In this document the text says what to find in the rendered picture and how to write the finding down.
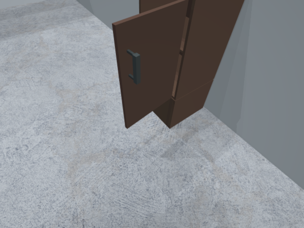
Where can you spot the cupboard door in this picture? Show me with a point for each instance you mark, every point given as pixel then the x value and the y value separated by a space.
pixel 156 36

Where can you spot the handle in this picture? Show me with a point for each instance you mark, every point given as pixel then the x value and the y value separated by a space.
pixel 136 77

